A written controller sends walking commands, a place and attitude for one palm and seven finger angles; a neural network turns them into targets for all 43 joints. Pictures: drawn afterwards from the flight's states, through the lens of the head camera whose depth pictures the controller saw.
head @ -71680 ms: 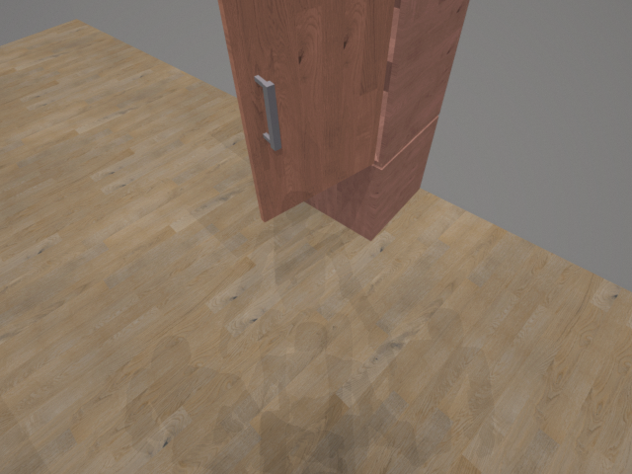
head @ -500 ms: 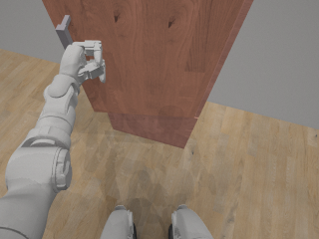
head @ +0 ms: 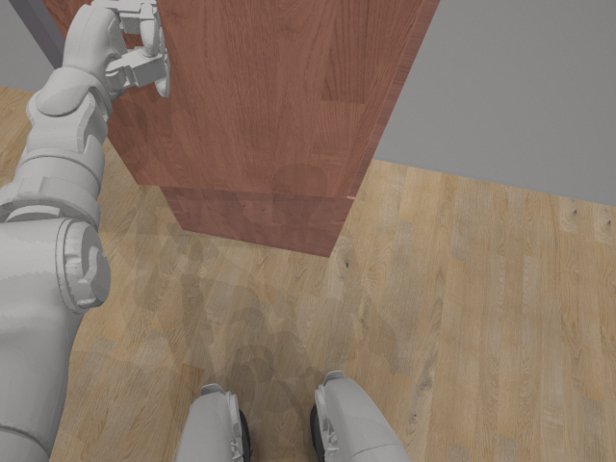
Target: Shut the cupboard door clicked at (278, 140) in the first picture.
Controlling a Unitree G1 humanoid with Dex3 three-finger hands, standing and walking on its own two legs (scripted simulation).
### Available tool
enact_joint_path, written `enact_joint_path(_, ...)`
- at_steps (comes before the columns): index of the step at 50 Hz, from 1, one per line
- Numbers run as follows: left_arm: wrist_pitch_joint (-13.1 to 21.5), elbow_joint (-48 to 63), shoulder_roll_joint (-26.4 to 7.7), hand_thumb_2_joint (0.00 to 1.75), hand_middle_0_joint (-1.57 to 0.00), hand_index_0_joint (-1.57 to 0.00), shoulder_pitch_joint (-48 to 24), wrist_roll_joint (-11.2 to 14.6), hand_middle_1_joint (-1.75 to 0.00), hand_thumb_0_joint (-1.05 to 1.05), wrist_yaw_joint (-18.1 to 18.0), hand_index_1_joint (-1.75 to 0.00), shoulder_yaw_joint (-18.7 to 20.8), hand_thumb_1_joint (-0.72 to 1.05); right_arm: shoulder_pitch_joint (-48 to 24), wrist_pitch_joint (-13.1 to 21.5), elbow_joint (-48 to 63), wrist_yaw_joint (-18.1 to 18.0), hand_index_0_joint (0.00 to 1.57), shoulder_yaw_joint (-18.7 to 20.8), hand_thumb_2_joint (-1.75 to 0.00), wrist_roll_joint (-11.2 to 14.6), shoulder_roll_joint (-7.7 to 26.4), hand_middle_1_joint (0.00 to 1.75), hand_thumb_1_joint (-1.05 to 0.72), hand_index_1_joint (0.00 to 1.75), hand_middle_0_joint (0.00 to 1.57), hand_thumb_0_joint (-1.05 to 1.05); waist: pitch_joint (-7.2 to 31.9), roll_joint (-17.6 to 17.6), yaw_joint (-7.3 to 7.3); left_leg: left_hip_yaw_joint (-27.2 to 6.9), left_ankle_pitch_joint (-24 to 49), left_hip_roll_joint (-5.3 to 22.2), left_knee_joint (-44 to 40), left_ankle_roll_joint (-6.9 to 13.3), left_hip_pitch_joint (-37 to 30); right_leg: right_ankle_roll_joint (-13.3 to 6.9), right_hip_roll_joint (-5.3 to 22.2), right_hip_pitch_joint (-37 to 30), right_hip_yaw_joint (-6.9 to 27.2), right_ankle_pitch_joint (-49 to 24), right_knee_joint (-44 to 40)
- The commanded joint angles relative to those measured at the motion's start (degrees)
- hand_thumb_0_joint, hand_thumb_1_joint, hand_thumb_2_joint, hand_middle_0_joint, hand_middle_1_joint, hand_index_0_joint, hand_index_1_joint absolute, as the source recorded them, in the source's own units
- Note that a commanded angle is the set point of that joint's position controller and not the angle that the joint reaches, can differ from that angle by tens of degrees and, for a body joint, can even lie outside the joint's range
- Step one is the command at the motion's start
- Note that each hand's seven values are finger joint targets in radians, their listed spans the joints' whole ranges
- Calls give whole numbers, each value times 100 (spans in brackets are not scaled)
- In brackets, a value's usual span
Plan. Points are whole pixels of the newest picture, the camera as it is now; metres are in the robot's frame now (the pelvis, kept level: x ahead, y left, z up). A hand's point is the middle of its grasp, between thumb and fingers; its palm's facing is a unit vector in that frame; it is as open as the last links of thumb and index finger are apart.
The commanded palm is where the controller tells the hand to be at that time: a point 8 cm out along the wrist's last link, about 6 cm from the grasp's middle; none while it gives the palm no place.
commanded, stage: push the door shut along its arc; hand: left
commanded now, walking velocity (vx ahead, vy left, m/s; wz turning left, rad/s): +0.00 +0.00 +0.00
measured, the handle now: (67, 46) +0.60 +0.19 +0.11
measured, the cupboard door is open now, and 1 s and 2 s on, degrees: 8 0 0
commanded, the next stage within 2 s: pull the fist back off the door in 0.46 s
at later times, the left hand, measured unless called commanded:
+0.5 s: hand (177, 39) +0.59 +0.07 +0.12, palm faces -0.37 -0.93 -0.04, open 3.4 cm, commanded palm +0.63 +0.08 +0.11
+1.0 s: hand (208, 42) +0.59 +0.04 +0.11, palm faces +0.05 -1.00 -0.07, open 3.2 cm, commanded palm +0.56 +0.08 +0.11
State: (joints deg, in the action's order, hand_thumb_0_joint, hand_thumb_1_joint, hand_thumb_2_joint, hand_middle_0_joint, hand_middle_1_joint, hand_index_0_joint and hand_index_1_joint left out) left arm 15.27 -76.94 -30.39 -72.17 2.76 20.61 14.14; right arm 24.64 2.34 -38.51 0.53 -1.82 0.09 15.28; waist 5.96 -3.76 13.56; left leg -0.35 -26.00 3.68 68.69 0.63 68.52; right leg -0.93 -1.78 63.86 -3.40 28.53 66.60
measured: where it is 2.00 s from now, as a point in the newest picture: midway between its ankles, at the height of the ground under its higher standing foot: outside the picture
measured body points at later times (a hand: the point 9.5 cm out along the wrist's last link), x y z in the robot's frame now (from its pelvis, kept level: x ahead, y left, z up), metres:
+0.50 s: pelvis +0.00 +0.00 -0.02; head +0.18 +0.02 +0.39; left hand +0.61 +0.13 +0.13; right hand -0.05 -0.25 -0.12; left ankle +0.05 +0.11 -0.63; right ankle +0.02 -0.11 -0.63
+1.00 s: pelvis -0.01 +0.00 -0.01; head +0.16 +0.01 +0.41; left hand +0.59 +0.09 +0.12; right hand -0.08 -0.23 -0.11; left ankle +0.05 +0.12 -0.63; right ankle +0.02 -0.11 -0.63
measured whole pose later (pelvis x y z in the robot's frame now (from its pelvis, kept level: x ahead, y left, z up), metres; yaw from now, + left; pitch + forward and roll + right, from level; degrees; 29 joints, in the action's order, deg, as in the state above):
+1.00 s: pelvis -0.01 +0.00 -0.01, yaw +0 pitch +28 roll -3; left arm 15.0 -79.9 -22.1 -78.4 -6.3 -12.7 17.1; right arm 27.6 2.0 -39.0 7.0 -0.9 -5.6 13.4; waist 7.2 -5.2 17.2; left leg -0.9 -25.3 3.4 69.7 0.5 72.9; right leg -0.9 -1.7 68.1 -3.7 28.0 67.6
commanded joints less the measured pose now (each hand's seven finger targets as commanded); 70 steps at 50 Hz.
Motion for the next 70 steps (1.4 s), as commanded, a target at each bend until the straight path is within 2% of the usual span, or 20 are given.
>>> enact_joint_path(1,328,1273,-840,90,-130,-130,-3585,150,-150,0,36,-150,75,90,1164,238,96,-114,20,376,-90,-54,1100,30,-90,30,20,0,3059,-668,501,-472,1571,-165,-404,254,-2899,-66,-180,-358,226,-1310,-1024)
enact_joint_path(10,187,1166,-824,90,-130,-130,-4049,-15,-150,0,87,-150,-71,90,1190,338,-25,-124,20,367,-90,-105,1145,30,-90,30,20,0,3298,-981,641,-551,1782,-130,-179,226,-3052,-94,-207,51,132,-1314,-833)
enact_joint_path(16,72,1207,-523,90,-130,-130,-4530,-111,-150,0,82,-150,-313,90,1245,385,-137,-123,20,381,-90,-149,1151,30,-90,30,20,0,3373,-1225,807,-671,1960,-102,-125,226,-3346,-113,-236,481,34,-1286,-716)
enact_joint_path(22,-63,1123,-440,90,-130,-130,-4794,-84,-150,0,157,-150,-358,90,1282,453,-183,-142,20,381,-90,-170,1164,30,-90,30,20,0,3521,-1141,892,-664,1970,-122,-39,235,-3365,-102,-263,554,-7,-1305,-681)
enact_joint_path(28,-173,899,-352,90,-130,-130,-4948,-121,-150,0,163,-150,-432,90,1302,514,-288,-178,20,331,-90,-203,1155,30,-90,30,20,0,3323,-1146,1045,-672,1788,-111,-14,259,-3232,-104,-274,776,-69,-1167,-677)
enact_joint_path(29,-285,1003,-635,90,-130,-130,-4943,248,-150,0,-1027,-150,768,90,1601,529,-39,-107,20,248,-90,-306,1017,30,-90,30,20,0,3354,-1236,747,-754,1444,-11,-125,178,-2772,-74,-205,543,8,-1053,-711)
enact_joint_path(30,-352,799,-445,90,-130,-130,-4663,62,-150,0,-1642,-150,624,90,1575,530,-34,1,20,250,-90,-360,996,30,-90,30,20,0,3361,-1133,765,-758,1266,-12,-176,150,-2603,-36,-195,491,10,-945,-662)
enact_joint_path(32,-360,783,47,90,-130,-130,-4527,-75,-150,0,-2298,-150,568,90,1659,480,-53,156,20,343,-90,-455,965,30,-90,30,20,0,3283,-866,837,-870,1277,12,-235,123,-2664,23,-182,653,-55,-945,-604)
enact_joint_path(34,-185,1115,147,90,-130,-130,-4638,-295,-150,0,-3018,-150,666,90,1753,418,-40,322,20,400,-90,-581,957,30,-90,30,20,0,3401,-944,759,-831,1271,-45,-284,81,-2718,41,-162,538,-57,-956,-638)
enact_joint_path(36,141,1340,350,90,-130,-130,-4729,-745,-150,0,-3705,-150,544,90,1706,402,-48,481,20,442,-90,-730,922,30,-90,30,20,0,3429,-1157,759,-896,1299,-46,-274,35,-2922,40,-153,830,-103,-927,-552)
enact_joint_path(38,388,1255,322,90,-130,-130,-4695,-1269,-150,0,-3978,-150,251,90,1742,337,-127,633,20,499,-90,-795,959,30,-90,30,20,0,3306,-1186,851,-890,1066,-42,-302,8,-2942,25,-134,947,-110,-774,-567)
enact_joint_path(40,588,1342,269,90,-130,-130,-4646,-1592,-150,0,-3973,-150,6,90,1739,261,-108,712,20,555,-90,-804,981,30,-90,30,20,0,3445,-1324,835,-814,1018,-84,-357,7,-3048,-21,-118,773,-72,-756,-628)
enact_joint_path(42,627,1245,176,90,-130,-130,-4499,-1580,-150,0,-3789,-150,-39,90,1694,177,-58,716,20,564,-90,-750,1013,30,-90,30,20,0,3548,-1286,794,-772,985,-118,-449,21,-3097,-42,-120,503,-50,-784,-717)
enact_joint_path(47,325,883,75,90,-130,-130,-3904,-886,-150,0,-3298,-150,233,90,1561,42,112,572,20,482,-90,-547,1033,30,-90,30,20,0,3309,-731,590,-555,602,-220,-769,91,-2623,-3,-152,-386,50,-731,-1097)
enact_joint_path(50,434,1048,-183,90,-130,-130,-3318,-601,-150,0,-3241,-150,654,90,1517,25,235,508,20,458,-90,-505,986,30,-90,30,20,0,3290,-238,369,-387,750,-250,-838,143,-2283,42,-160,-1048,154,-929,-1262)
enact_joint_path(56,1140,1704,248,90,-130,-130,-2234,-667,-150,0,-3269,-150,493,90,1524,-12,271,563,20,552,-90,-533,868,30,-90,30,20,0,3323,-80,90,-211,1542,-278,-910,135,-2590,45,-150,-1564,198,-1831,-1244)
enact_joint_path(60,1141,1895,728,90,-130,-130,-1453,-594,-150,0,-3130,-150,176,90,1422,-148,306,569,20,649,-90,-442,830,30,-90,30,20,0,3189,68,-20,-44,1720,-325,-1024,116,-2715,63,-128,-1975,242,-2316,-1392)
enact_joint_path(64,1145,2612,1360,90,-130,-130,-1116,-296,-150,0,-3034,-150,-185,90,1251,-241,391,532,20,714,-90,-371,762,30,-90,30,20,0,3298,-37,-141,3,2210,-354,-1126,93,-3319,58,-125,-2170,210,-2854,-1480)
enact_joint_path(68,1396,3577,1763,90,-130,-130,-745,-98,-150,0,-3066,-150,-475,90,1023,-210,404,492,20,756,-90,-333,664,30,-90,30,20,0,3417,-80,-241,12,2779,-368,-1149,85,-3840,68,-108,-2397,197,-3496,-1478)
enact_joint_path(70,1485,3535,1602,90,-130,-130,-809,-185,-150,0,-3123,-150,-440,90,955,-205,300,454,20,746,-90,-342,654,30,-90,30,20,0,3171,138,-191,44,2629,-389,-1130,110,-3597,110,-62,-2501,267,-3655,-1471)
